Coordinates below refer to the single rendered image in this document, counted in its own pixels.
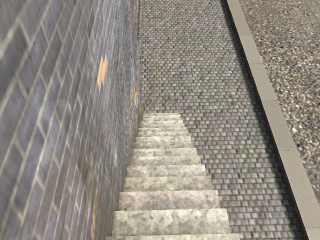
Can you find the stairs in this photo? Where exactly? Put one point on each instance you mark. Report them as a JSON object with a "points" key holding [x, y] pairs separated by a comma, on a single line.
{"points": [[166, 193]]}

